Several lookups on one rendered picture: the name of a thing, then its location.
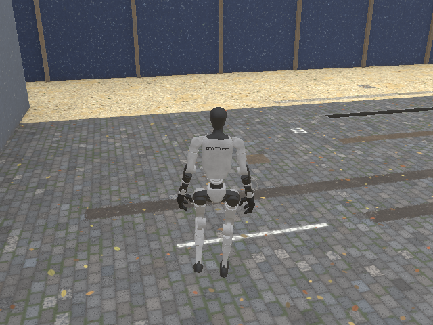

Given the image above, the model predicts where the robot right hand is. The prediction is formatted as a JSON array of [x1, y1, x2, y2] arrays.
[[239, 197, 255, 214]]

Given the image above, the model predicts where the robot left hand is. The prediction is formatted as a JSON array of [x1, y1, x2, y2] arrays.
[[177, 193, 193, 210]]

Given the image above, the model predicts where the robot left upper arm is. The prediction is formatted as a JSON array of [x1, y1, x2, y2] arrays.
[[186, 136, 204, 174]]

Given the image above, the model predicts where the robot left foot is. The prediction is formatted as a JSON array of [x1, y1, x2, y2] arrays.
[[193, 261, 203, 273]]

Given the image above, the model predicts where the robot right forearm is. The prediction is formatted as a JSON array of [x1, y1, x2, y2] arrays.
[[241, 165, 254, 198]]

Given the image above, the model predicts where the robot right upper arm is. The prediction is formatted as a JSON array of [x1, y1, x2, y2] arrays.
[[232, 137, 248, 175]]

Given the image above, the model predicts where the robot left forearm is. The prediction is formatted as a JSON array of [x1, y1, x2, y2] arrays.
[[179, 164, 192, 195]]

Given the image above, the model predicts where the robot left shin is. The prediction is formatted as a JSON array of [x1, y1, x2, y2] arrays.
[[194, 217, 204, 264]]

